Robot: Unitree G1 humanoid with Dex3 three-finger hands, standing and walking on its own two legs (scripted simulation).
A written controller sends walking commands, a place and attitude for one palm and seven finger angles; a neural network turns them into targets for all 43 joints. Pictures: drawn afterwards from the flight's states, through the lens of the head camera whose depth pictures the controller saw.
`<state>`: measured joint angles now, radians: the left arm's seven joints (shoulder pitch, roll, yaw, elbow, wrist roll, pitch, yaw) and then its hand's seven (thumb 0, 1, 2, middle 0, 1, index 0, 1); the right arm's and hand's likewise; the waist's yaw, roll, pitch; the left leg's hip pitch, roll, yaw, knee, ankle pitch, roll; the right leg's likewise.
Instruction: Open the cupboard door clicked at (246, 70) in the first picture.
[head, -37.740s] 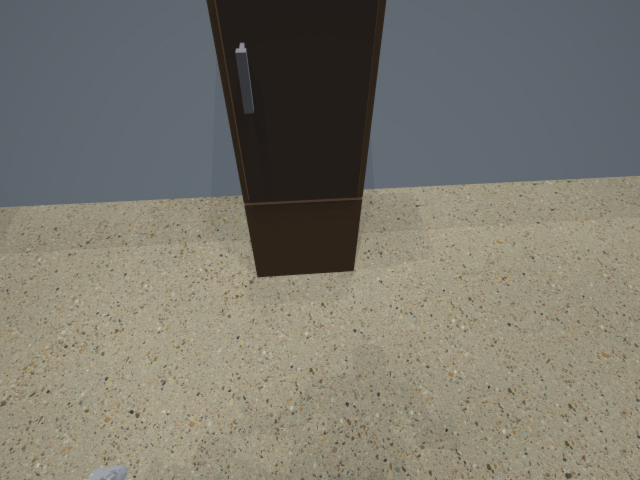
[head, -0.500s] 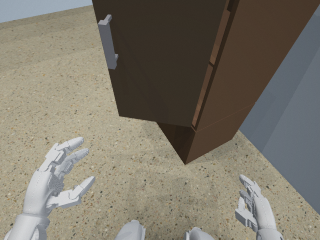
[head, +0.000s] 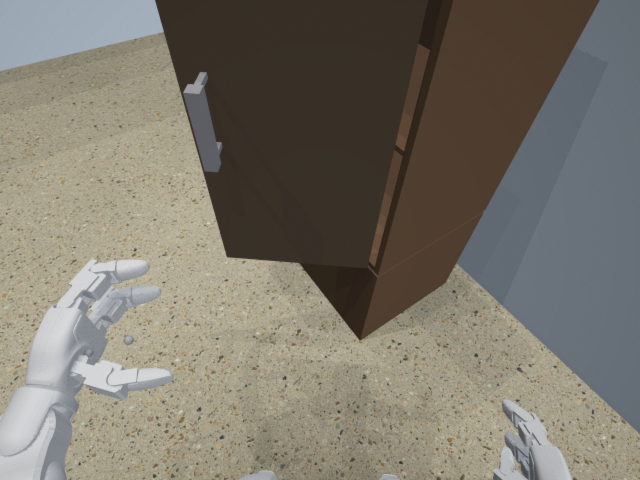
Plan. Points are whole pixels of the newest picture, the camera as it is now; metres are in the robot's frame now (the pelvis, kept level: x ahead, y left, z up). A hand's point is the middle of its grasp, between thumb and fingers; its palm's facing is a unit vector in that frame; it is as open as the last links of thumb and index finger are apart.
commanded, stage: raise the hand with hooked fingers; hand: left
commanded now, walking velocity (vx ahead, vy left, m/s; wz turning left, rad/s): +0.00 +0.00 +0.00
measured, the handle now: (207, 123) +0.59 +0.21 +0.10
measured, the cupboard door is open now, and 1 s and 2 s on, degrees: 51 51 51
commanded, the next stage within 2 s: move the hooked fingers beside the handle in 1.00 s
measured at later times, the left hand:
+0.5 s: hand (75, 272) +0.30 +0.28 +0.12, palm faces +0.02 -1.00 -0.04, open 14.0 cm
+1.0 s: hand (99, 268) +0.30 +0.26 +0.12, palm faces +0.01 -1.00 -0.03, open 14.0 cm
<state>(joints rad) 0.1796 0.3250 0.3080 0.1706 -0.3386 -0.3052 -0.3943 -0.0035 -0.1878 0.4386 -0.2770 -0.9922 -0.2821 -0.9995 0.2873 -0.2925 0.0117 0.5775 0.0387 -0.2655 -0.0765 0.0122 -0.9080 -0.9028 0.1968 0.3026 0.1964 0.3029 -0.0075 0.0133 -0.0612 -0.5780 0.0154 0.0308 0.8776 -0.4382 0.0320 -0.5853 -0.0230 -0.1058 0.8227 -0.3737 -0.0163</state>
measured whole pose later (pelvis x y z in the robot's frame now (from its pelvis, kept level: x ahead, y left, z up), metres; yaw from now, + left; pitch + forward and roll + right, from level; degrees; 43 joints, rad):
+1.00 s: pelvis +0.01 -0.01 +0.02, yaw +0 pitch +4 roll -1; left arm -0.10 0.42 0.44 0.41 -0.34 -0.17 -0.51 -0.02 -0.50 0.30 -0.30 -1.20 -0.30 -1.20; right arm 0.28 -0.28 0.05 0.59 0.04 -0.21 -0.09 0.01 -0.91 -0.90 0.20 0.30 0.20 0.30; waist 0.01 0.03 -0.04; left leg -0.40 0.02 0.04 0.69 -0.37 0.02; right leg -0.42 -0.01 -0.10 0.65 -0.31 -0.03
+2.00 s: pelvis +0.01 +0.00 +0.01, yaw -2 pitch +12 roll -2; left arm -0.66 0.60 0.47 1.04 -0.22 -0.28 -0.54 -0.02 -0.50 0.30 -0.30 -1.20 -0.30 -1.20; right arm 0.37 -0.30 0.05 0.61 0.03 -0.07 -0.07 0.01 -0.91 -0.90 0.20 0.30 0.20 0.30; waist -0.08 0.00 -0.07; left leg -0.60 0.02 0.05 0.78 -0.39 0.03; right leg -0.62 -0.01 -0.08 0.72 -0.31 -0.01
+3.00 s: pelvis +0.03 +0.01 +0.00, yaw -4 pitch +22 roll -4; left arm -0.98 0.83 0.56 1.27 -0.09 -0.27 -0.52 -0.02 -0.50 0.30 -0.30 -1.20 -0.31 -1.21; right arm 0.45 -0.29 0.06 0.58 0.00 0.11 -0.03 0.00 -0.91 -0.90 0.20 0.30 0.20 0.30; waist -0.20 0.01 -0.07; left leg -0.81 0.06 0.04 0.88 -0.45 0.04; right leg -0.80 0.03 -0.08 0.75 -0.33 -0.01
